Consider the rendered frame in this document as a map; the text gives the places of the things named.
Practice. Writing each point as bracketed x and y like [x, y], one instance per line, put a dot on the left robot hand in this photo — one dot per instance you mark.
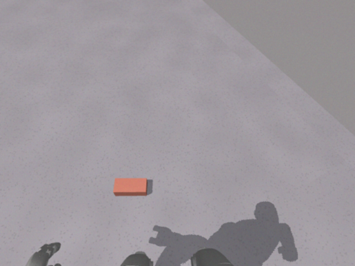
[41, 258]

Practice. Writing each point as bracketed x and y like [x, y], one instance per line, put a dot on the carton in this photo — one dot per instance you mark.
[130, 187]

